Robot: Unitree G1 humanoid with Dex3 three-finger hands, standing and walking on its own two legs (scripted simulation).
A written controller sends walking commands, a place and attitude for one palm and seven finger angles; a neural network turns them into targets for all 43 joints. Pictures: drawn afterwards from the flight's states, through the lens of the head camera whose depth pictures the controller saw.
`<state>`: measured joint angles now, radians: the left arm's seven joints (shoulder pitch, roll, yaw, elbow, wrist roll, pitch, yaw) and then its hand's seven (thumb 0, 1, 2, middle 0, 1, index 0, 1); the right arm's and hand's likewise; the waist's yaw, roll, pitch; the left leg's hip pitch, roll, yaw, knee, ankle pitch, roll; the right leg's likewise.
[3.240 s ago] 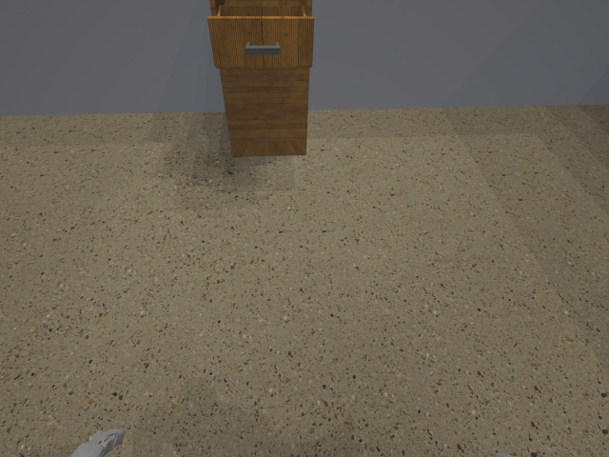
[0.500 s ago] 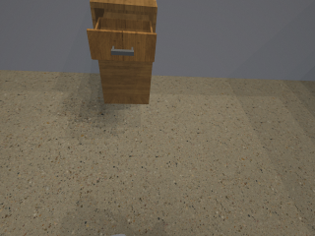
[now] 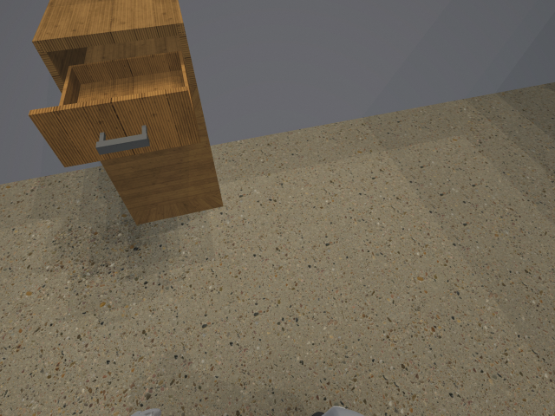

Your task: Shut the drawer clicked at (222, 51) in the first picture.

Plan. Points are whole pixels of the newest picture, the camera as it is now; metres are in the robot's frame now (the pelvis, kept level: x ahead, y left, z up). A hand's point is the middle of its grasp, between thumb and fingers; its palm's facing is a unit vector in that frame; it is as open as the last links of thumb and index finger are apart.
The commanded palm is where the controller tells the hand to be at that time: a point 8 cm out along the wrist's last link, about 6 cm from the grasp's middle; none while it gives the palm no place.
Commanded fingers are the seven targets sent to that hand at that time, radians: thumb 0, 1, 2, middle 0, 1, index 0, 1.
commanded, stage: walk to a spot facing it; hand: left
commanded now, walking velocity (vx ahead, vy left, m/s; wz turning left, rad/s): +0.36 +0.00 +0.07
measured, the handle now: (123, 138) +0.72 +0.38 -0.04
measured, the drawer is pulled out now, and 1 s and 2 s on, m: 0.30 0.30 0.30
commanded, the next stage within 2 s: turn to face it in 0.22 s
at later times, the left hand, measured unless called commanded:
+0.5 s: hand out of the picture +0.11 +0.17 -0.18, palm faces +0.25 -0.96 -0.13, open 7.3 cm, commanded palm none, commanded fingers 0.00 0.90 0.90 -0.20 -0.30 -0.20 -0.30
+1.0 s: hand (173, 363) +0.23 +0.19 -0.14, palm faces +0.32 -0.92 -0.23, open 7.3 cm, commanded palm none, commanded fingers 0.00 0.90 0.90 -0.20 -0.30 -0.20 -0.30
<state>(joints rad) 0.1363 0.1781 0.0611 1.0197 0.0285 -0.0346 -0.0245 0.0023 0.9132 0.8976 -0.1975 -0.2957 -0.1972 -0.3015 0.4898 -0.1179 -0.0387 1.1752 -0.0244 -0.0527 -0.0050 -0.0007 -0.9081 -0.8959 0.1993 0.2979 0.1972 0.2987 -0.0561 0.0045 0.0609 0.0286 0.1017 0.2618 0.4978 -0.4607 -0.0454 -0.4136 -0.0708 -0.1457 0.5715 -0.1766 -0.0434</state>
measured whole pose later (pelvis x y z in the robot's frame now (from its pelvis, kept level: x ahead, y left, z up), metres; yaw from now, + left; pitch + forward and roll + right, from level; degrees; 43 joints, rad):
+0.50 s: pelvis +0.19 +0.02 +0.00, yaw +9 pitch -1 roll -2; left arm 0.38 0.14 0.03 1.12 0.01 -0.04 0.02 0.00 0.91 0.90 -0.20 -0.30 -0.20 -0.30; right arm 0.15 -0.19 -0.04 0.99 -0.03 -0.03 0.01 0.00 -0.92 -0.90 0.19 0.30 0.19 0.30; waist 0.03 -0.01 0.07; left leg -0.41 0.07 0.13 0.63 -0.18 0.07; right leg -0.10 -0.08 -0.28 0.67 -0.47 0.02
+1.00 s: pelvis +0.24 +0.00 +0.02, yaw +15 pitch -2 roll +1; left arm 0.30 0.13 0.03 1.01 0.03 -0.03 0.02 0.00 0.91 0.90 -0.20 -0.30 -0.20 -0.30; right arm 0.28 -0.19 -0.06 1.05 -0.03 0.04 0.01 0.00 -0.91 -0.90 0.20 0.30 0.20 0.30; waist 0.01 0.04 -0.02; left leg -0.42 0.00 0.05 0.85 -0.38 0.03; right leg -0.19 -0.04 -0.10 0.51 -0.29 -0.02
